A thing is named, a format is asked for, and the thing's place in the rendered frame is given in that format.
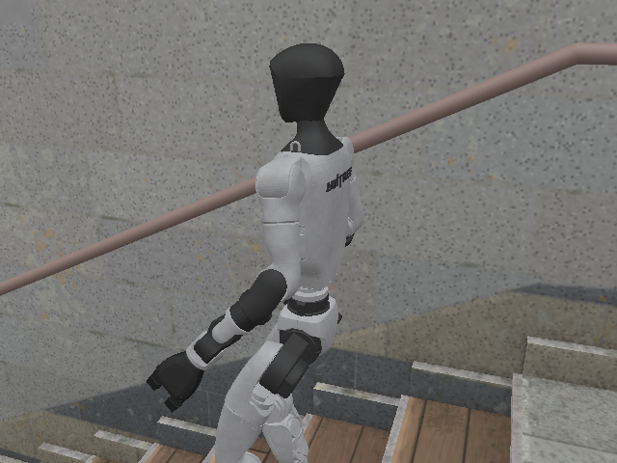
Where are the stairs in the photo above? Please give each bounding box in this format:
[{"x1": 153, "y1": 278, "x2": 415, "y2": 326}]
[{"x1": 92, "y1": 396, "x2": 511, "y2": 463}]

